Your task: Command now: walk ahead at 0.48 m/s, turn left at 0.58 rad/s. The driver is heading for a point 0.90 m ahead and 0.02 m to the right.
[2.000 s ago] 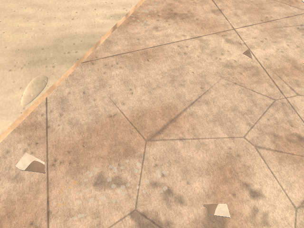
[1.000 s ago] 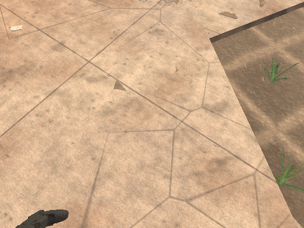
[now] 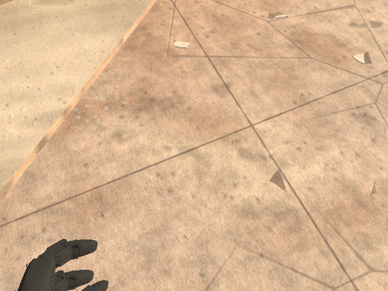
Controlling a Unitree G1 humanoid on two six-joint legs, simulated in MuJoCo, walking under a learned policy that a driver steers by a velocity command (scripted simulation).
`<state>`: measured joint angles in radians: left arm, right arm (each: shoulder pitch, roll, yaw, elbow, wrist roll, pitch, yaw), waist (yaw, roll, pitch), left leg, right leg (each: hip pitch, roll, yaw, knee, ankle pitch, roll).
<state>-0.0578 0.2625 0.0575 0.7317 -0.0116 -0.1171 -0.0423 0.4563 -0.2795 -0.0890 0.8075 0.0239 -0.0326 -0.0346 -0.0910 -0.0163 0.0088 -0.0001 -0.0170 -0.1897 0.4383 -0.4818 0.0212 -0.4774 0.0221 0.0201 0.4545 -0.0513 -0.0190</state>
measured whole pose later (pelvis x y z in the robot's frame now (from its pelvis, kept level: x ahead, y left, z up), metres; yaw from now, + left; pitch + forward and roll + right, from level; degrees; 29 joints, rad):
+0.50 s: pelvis +0.27 +0.05 +0.00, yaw +8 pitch +2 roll -2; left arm 0.35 0.30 0.06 0.95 -0.02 -0.06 -0.01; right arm 0.05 -0.26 -0.04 0.62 0.01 -0.06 0.03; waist 0.08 0.01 0.03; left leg -0.50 0.04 0.03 0.56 -0.09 0.06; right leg -0.02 -0.06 -0.10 0.51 -0.44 0.03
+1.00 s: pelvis +0.54 +0.06 +0.00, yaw +4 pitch +2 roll +2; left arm 0.05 0.27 0.03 0.80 -0.01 -0.06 -0.06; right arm 0.36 -0.30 -0.08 0.84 0.01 -0.06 -0.02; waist -0.05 -0.02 0.01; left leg 0.08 0.01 0.12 0.32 -0.43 -0.02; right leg -0.52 -0.03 -0.03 0.54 -0.06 -0.08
